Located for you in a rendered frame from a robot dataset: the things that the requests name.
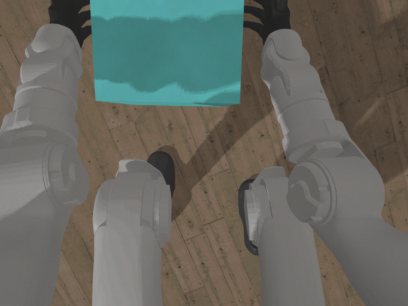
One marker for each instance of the carton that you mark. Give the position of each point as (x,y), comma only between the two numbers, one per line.
(167,52)

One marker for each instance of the robot right hand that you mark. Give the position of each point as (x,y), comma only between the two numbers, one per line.
(275,16)

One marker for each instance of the robot left hand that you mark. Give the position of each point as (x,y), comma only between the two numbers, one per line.
(65,13)

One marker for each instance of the right robot forearm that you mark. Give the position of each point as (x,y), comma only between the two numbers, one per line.
(301,106)

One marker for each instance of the right robot upper arm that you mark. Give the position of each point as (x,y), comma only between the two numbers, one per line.
(342,198)

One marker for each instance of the robot right shin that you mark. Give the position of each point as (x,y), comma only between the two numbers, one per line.
(269,172)

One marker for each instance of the robot right thigh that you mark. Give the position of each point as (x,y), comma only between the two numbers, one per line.
(290,274)

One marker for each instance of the left robot upper arm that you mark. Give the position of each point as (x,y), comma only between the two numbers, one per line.
(40,184)

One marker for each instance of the left robot forearm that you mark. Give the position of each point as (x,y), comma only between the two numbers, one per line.
(46,99)

